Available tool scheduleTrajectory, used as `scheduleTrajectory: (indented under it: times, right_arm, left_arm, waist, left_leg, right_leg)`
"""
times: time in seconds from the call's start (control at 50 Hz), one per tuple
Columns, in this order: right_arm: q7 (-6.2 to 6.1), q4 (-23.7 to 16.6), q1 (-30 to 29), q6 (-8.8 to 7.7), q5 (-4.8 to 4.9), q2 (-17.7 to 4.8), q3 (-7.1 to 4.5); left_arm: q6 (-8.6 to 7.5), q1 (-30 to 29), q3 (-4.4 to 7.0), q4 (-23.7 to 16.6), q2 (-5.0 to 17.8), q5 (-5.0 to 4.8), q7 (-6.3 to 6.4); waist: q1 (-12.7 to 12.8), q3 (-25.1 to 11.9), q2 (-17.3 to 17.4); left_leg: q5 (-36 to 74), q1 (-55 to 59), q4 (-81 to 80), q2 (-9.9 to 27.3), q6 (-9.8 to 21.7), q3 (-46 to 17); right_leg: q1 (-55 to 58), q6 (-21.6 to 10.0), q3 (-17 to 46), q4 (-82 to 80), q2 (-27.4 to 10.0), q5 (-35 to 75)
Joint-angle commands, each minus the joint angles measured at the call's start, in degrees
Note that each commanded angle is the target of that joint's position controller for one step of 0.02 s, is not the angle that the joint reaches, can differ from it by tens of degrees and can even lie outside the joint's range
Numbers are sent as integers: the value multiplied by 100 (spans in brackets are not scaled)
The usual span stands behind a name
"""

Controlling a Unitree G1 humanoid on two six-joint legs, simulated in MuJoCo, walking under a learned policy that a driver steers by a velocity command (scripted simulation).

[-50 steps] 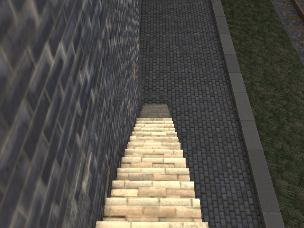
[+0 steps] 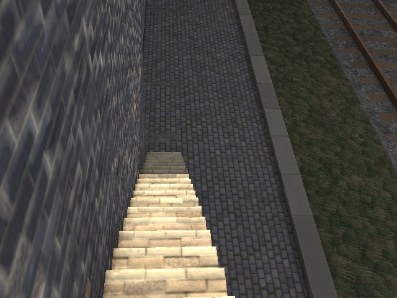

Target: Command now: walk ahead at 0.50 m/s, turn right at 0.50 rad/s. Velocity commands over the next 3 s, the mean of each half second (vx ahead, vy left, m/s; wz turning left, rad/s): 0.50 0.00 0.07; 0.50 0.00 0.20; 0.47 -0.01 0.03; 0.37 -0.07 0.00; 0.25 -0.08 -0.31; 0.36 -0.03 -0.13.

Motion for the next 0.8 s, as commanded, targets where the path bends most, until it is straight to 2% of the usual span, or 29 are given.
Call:
scheduleTrajectory:
  times: [0.02, 0.06, 0.08, 0.1, 0.12, 0.16, 0.18, 0.2, 0.22, 0.24, 0.28, 0.3, 0.36, 0.44, 0.48, 0.52, 0.54, 0.56, 0.58, 0.6, 0.62, 0.64, 0.66, 0.68, 0.7, 0.72, 0.74, 0.76, 0.8]
  right_arm:
    - [194, -23, 468, 218, -116, -1467, -350]
    - [655, -10, -300, 431, -160, -1509, -290]
    - [840, 86, 1028, 327, 111, -666, -219]
    - [808, -490, -45, 182, 453, -771, -237]
    - [739, -927, -1001, 59, 513, -984, -303]
    - [787, -992, -410, -118, 650, -601, -159]
    - [-119, 32, -508, 149, 1354, -1403, -551]
    - [-400, 141, -170, 262, 1295, -1218, -596]
    - [276, -424, -214, 75, 348, -273, -119]
    - [547, -337, -368, 94, 224, -332, -195]
    - [913, -459, -487, 148, 231, -147, 29]
    - [970, -455, -531, 139, 281, -472, -36]
    - [817, -578, -997, 92, 93, -936, -66]
    - [739, -978, -1945, 250, 57, -782, 205]
    - [865, -737, -1943, 85, 190, -1123, 110]
    - [976, -227, -594, 54, 116, -1265, -25]
    - [889, 314, 572, -68, 205, -1733, -258]
    - [710, 399, -96, -118, 64, -1725, -275]
    - [595, 757, 841, -145, 146, -1505, -244]
    - [579, 1171, 2175, -182, 4, -1895, -337]
    - [446, 1479, 3240, -428, -10, -1713, -348]
    - [277, 1526, 2969, -582, -2, -1231, -259]
    - [239, 1008, 1542, -570, 136, -902, -181]
    - [157, 130, -747, -529, 105, 408, 278]
    - [262, -750, -2732, -403, 2, 272, 409]
    - [313, -756, -2900, -260, -137, -786, 102]
    - [287, -433, -1938, -357, 84, -1292, -84]
    - [112, -434, -1409, -501, 206, -613, 39]
    - [-187, -414, -990, -608, 322, -1282, -118]
  left_arm:
    - [-371, -498, 17, -127, 236, -71, 246]
    - [-465, 2590, 470, 1108, 1176, -118, 155]
    - [-502, 4187, 697, 1578, 2114, -261, 20]
    - [-664, 4570, 809, 1637, 2393, -202, 134]
    - [-775, 4313, 712, 1541, 2077, 59, 138]
    - [-697, 2909, 391, 1505, 1543, 262, -34]
    - [-391, 2557, 271, 1029, 598, -16, -110]
    - [-414, 2095, 106, 893, 224, 34, -196]
    - [-788, 1547, -251, 925, 52, 451, -101]
    - [-861, 1724, -236, 1185, 119, 310, 54]
    - [-905, 702, -445, 903, -206, 436, 350]
    - [-964, 691, -441, 882, 23, 443, 460]
    - [-984, 393, -435, 557, 525, 626, 402]
    - [-902, 1356, -248, 703, 901, 225, 375]
    - [-785, 1745, -295, 752, 458, 118, 469]
    - [-725, 1385, -197, 683, 784, 366, 322]
    - [-736, 1314, 10, 423, 1121, 398, 183]
    - [-670, 769, 130, -11, 1300, -241, 208]
    - [-566, 597, 213, -61, 1624, 150, 7]
    - [-494, 592, 81, -406, 679, 176, -144]
    - [-720, -511, -92, -1124, 128, 6, -229]
    - [-934, -1372, -189, -1541, 35, -121, -239]
    - [-1079, -1681, -189, -1711, 13, -201, -222]
    - [-1014, -961, -189, -1228, 177, -112, -166]
    - [-899, 337, -161, -789, 285, 7, 13]
    - [-712, 1312, -218, -450, -201, 237, -4]
    - [-667, 2294, -219, -264, -257, 412, -251]
    - [-685, 1440, -128, -476, 71, 385, -281]
    - [-640, 1321, -71, -503, 26, -54, -289]
  waist:
    - [-187, 793, 885]
    - [1306, -376, -48]
    - [993, -2176, -1515]
    - [1705, -1975, -1150]
    - [1893, -1571, -125]
    - [711, -133, 569]
    - [954, -544, 968]
    - [518, 138, 1015]
    - [-266, 1464, 328]
    - [-208, 1269, 178]
    - [-368, 847, 797]
    - [-373, 602, 730]
    - [-383, 288, 720]
    - [340, 683, 677]
    - [643, 630, 380]
    - [83, 574, 357]
    - [-152, 277, 1273]
    - [-39, 1042, 2210]
    - [-385, 722, 1864]
    - [-696, -1263, 2750]
    - [-1226, -1882, 1726]
    - [-1373, -1269, 587]
    - [-999, -553, 371]
    - [-61, 312, -375]
    - [844, 904, -278]
    - [1545, 790, 467]
    - [1642, 186, 1177]
    - [914, 457, 642]
    - [518, 109, 724]
  left_leg:
    - [1793, -380, -973, 841, 1117, -1332]
    - [1918, -1550, 2664, -246, 618, -244]
    - [-51, -3402, 5792, -1091, 246, -529]
    - [-365, -5207, 7014, -1392, 351, -929]
    - [-200, -6167, 6578, -1220, 406, -1228]
    - [1881, -6348, 5399, -223, 874, -2209]
    - [1977, -5259, 5057, -848, 955, -1735]
    - [3346, -4960, 3518, -866, 1047, -2213]
    - [4674, -5381, 3030, -462, 1237, -2913]
    - [5040, -5212, 2495, -590, 1279, -2765]
    - [7187, -4656, 751, -469, 1420, -2787]
    - [7511, -4061, 617, -636, 1317, -2416]
    - [8376, -1139, -276, -945, 993, -1676]
    - [7104, -2974, -2091, -749, 807, -1684]
    - [6850, -3327, -2490, -619, 878, -1539]
    - [6323, -1315, -2382, -921, 915, -1088]
    - [6166, 4, -2323, -1452, 838, -462]
    - [5381, -785, -5844, -1450, 823, -312]
    - [6428, 1712, -5441, -1160, 1319, -799]
    - [10593, 5029, -2276, 48, 3106, -2157]
    - [10373, 6510, -1666, 346, 3442, -3105]
    - [7730, 6394, -1705, 506, 2973, -3357]
    - [5071, 4886, -2166, 735, 2933, -3968]
    - [3639, 1113, -1825, 642, 2356, -3789]
    - [2775, -3526, -2322, 263, 2386, -2540]
    - [1784, -6165, -2405, -278, 2469, -2118]
    - [2596, -6076, -2251, -480, 2455, -2342]
    - [1779, -5085, -1300, -706, 1997, -2149]
    - [-21, -5231, 7, -1689, 1270, -626]
  right_leg:
    - [218, 216, -163, -1201, 101, -510]
    - [4006, -16, -611, -2049, 64, 1410]
    - [7219, -1013, 63, 1061, -532, 4495]
    - [7736, -1219, 526, 1282, -1208, 5454]
    - [7239, -1156, 601, 1115, -1521, 4459]
    - [4092, -1097, 1392, 734, -2345, 2171]
    - [3478, -1280, 1639, 326, -2155, 2073]
    - [2331, -798, 1021, 349, -1838, 1094]
    - [480, -480, 571, -460, -1670, 562]
    - [479, -795, 607, -646, -1626, 260]
    - [-60, -714, -251, -907, -951, -1320]
    - [-365, -770, -384, -667, -801, -1692]
    - [-1945, -524, -1150, -54, -213, -3270]
    - [1274, -405, -288, 1005, -638, -1948]
    - [2399, -347, -264, 1831, -621, -1590]
    - [1216, -504, -162, 3181, -540, -1274]
    - [967, -353, -484, 4034, -132, -1199]
    - [1479, -137, -220, 4889, 281, -2089]
    - [153, -221, 25, 5886, 310, -2376]
    - [-2195, 347, -33, 9476, 1228, -7526]
    - [-4444, 672, 261, 9747, 1410, -7927]
    - [-6056, 612, 433, 8370, 1014, -7522]
    - [-6743, 509, 581, 7633, 597, -7201]
    - [-5377, 202, 1509, 4784, -285, -4670]
    - [-1775, 28, 988, 3126, -432, -3304]
    - [1282, 214, 269, 3988, 72, -3039]
    - [2139, 235, -689, 5979, 581, -2662]
    - [584, 181, 435, 4266, 54, -1281]
    - [2932, 561, -1154, 1732, 724, 529]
